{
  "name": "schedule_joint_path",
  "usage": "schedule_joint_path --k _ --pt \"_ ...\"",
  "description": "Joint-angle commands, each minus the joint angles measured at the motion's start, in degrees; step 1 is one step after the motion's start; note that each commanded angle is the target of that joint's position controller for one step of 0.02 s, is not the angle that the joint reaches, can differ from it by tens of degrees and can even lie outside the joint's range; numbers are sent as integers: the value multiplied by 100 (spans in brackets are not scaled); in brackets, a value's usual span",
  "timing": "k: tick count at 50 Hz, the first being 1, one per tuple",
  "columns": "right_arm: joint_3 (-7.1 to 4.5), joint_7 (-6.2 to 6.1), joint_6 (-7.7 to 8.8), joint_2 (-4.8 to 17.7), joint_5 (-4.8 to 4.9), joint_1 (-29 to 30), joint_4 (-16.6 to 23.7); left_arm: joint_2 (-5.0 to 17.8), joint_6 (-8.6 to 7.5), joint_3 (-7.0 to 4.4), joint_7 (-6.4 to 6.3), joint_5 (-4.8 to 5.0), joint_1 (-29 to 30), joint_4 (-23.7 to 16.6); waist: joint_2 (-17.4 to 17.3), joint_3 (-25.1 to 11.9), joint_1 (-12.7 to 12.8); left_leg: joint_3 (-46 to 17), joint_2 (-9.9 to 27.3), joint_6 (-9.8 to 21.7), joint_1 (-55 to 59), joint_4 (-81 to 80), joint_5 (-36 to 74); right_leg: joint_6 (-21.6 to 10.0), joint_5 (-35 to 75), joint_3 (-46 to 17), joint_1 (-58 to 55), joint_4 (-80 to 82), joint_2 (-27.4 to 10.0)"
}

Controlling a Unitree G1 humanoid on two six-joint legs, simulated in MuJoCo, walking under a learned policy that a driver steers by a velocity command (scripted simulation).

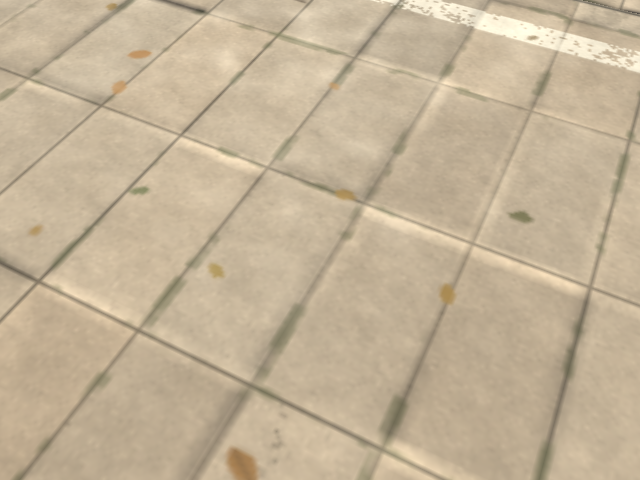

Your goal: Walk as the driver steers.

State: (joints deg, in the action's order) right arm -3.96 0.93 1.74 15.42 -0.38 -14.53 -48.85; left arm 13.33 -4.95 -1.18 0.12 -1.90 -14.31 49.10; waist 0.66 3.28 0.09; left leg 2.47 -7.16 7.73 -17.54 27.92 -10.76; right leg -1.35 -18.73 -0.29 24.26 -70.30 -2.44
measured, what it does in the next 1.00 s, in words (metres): walks ahead, turning left: right foot, then left foot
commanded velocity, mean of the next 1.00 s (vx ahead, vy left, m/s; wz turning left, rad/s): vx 0.17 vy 0.00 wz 0.54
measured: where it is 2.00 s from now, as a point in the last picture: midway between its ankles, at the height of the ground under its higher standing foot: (240, 445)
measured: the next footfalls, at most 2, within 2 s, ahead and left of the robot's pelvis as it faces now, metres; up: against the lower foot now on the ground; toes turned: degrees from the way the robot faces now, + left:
right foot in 0.36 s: +0.38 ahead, -0.09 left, +0.00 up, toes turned +15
left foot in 0.80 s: +0.22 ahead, +0.09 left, +0.00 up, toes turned +31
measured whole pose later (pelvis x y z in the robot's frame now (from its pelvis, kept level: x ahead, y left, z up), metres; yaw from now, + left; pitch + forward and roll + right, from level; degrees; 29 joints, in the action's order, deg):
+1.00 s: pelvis +0.22 +0.00 +0.01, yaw +33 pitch +0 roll -2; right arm -1.9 -0.2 -1.9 14.4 -0.8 -12.8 -40.0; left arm 16.8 3.5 -3.4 -0.2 -1.1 -14.1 44.5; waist 2.6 2.0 0.9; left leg -1.7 -2.9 4.1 -12.8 25.1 -12.1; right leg 1.7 -20.6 1.3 28.0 -57.4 -1.3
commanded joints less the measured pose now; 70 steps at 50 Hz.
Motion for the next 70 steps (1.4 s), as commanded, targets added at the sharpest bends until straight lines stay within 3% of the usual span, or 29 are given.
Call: schedule_joint_path --k 1,6,12,16,17,18,19,20,22,24,32,38,39,40,41,42,43,45,46,49,51,57,59,62,63,64,65,67,70 --pt "-128 -33 155 602 51 -303 223 497 161 -101 34 -120 -312 -373 -71 -306 170 -1856 1502 909 580 -1516 1769 220 207 -129 756 385 -301" --pt "-177 -52 177 795 62 -783 148 500 267 -94 60 -83 713 -797 -306 -44 -100 -1693 1202 640 650 -1551 2263 474 1228 53 1308 1750 -270" --pt "-188 -163 2 833 8 -1238 133 493 204 -11 20 48 1451 -1084 -571 -374 -465 -1720 1034 150 1400 -541 4221 372 1646 96 994 3024 307" --pt "-232 -237 -28 968 -61 -697 389 858 77 -87 -80 73 636 -891 -674 -566 -17 -2213 965 -161 1321 401 4169 55 1462 -178 -402 4205 545" --pt "-231 -199 27 977 16 -469 463 957 -17 -119 -138 39 38 -754 -496 -765 344 -2125 706 -307 1036 1166 3867 -84 2274 -252 -1313 4810 356" --pt "-126 -163 97 615 133 -566 703 1349 -82 -191 -219 -41 -645 -726 199 -1545 476 -1777 422 -488 270 2586 1765 -381 4090 -1250 -2806 4508 -1008" --pt "-71 -245 36 189 327 -1770 688 1641 25 -252 -181 -20 -484 -882 1414 -2464 -88 -1001 -456 -584 -897 4218 -3249 -1362 6933 -2912 -4064 4054 -2833" --pt "-145 -303 -94 803 40 -1823 454 1277 152 -271 -154 154 -329 -956 774 -2583 -63 -854 18 -553 -1112 4689 -2731 -1572 5853 -3236 -3478 4246 -2657" --pt "-198 -188 -247 843 -105 -891 543 538 242 -50 -185 137 343 -1083 230 -1221 -106 -740 353 -717 -1211 4478 -1886 -1139 3893 -1790 -2094 4851 -1733" --pt "-175 -43 -430 671 -135 -805 581 630 298 -64 -242 91 492 -1054 732 -728 -190 -584 466 -896 -976 4382 -1538 -1004 3426 -948 -1272 5222 -1276" --pt "-34 108 -636 438 -100 -126 979 866 386 -214 -196 13 448 -985 829 -686 -142 -228 766 -857 -658 2807 -1088 -1089 1399 -98 -823 5580 -1351" --pt "11 161 -537 445 -51 48 1209 1211 555 -369 -132 33 313 -919 732 -697 -97 206 647 -544 380 923 -1067 -777 731 223 -737 5053 -1526" --pt "-7 147 -483 478 -52 -165 1136 1184 592 -379 -128 42 221 -881 514 -703 -178 157 546 -441 818 331 -851 -529 712 410 -509 4669 -1432" --pt "-48 97 -414 659 -89 -325 1096 1041 644 -379 -95 23 -32 -805 -259 -543 -204 -670 901 -322 1038 -665 -684 -107 209 792 -139 3808 -1135" --pt "-179 25 -381 1398 -109 -141 1343 446 703 -225 -52 43 -207 -1082 -2038 -423 -6 -3288 2696 199 1296 -1451 -348 440 -1612 1273 1259 2303 -192" --pt "-287 -48 -393 1615 -164 -445 1292 811 792 -290 -140 6 503 -1224 -1358 -87 -451 -3275 2959 780 380 -1424 780 402 -1663 335 1243 1467 86" --pt "-199 -97 -390 1296 -164 -283 1209 733 835 -281 -129 103 517 -1205 -1059 -59 -216 -2629 2554 747 271 -1298 1002 355 -1170 36 1041 1165 -7" --pt "-74 -120 -364 896 -103 472 1308 791 782 -318 -94 112 102 -921 -937 -163 179 -1748 1801 358 394 -1225 1054 266 -268 35 801 1151 25" --pt "-23 -142 -328 736 -57 547 1341 864 771 -349 -75 34 -116 -768 -972 -352 185 -1523 1680 369 598 -1110 1729 275 -120 132 694 976 76" --pt "52 -139 -244 558 -17 280 1238 737 801 -327 -23 91 -113 -710 -620 -656 102 -1429 1744 426 1101 -989 2405 325 -137 66 534 1129 88" --pt "60 -160 -225 556 -39 130 1140 614 841 -273 -23 104 23 -715 -698 -566 -14 -1513 1792 444 1277 -1009 2073 328 -198 34 462 1713 69" --pt "-15 -121 -237 780 -130 -409 755 660 678 -241 79 0 330 -777 -819 -69 -326 -2388 1941 674 1136 -1749 -1941 66 -728 233 241 2960 232" --pt "-35 -113 -180 837 -114 -352 690 576 564 -213 64 27 191 -716 -646 -13 -223 -2426 1943 692 856 -1724 -1963 -90 -780 272 -232 3431 296" --pt "-20 -112 -133 693 -3 107 699 437 386 -192 -7 40 -748 -312 -311 -28 383 -1936 1439 346 -586 -1107 -2208 -384 191 310 -2390 5001 397" --pt "70 -105 -77 357 -19 376 839 740 306 -247 -66 -6 -1275 -182 301 -91 616 -1471 1022 56 -1554 -98 -2204 -533 -692 -795 -3268 5543 -420" --pt "171 -72 2 -28 0 563 1045 1357 257 -375 -89 37 -1616 -162 1284 -133 719 -395 252 -223 -2471 1375 -1876 -949 -2435 -2848 -3587 6419 -1743" --pt "53 -66 31 504 -184 910 1143 1440 266 -445 -74 24 -1509 -56 806 606 651 -475 485 -249 -2916 1987 -1675 -1329 -2706 -3398 -2758 6667 -2134" --pt "-4 74 74 569 -157 457 865 922 191 -315 -13 107 -845 -188 431 694 159 -623 802 -348 -2734 2412 -881 -1114 -2044 -2569 -2526 6672 -1549" --pt "14 178 50 431 -224 341 660 696 49 -253 14 123 -836 -97 460 270 90 -286 921 -521 -2496 2770 -137 -896 -18 -1360 -2645 6592 -953"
